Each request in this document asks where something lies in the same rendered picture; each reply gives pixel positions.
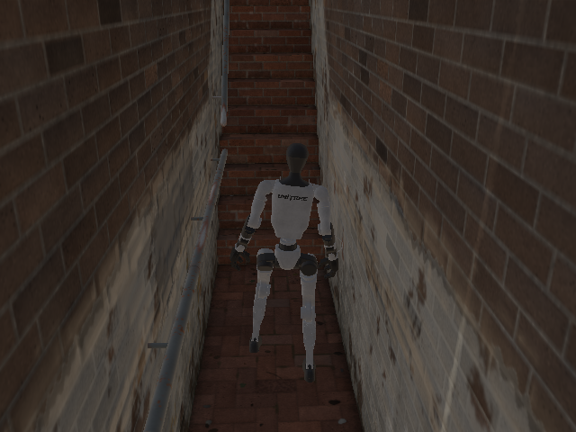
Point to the stairs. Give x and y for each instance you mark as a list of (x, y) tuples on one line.
[(271, 105)]

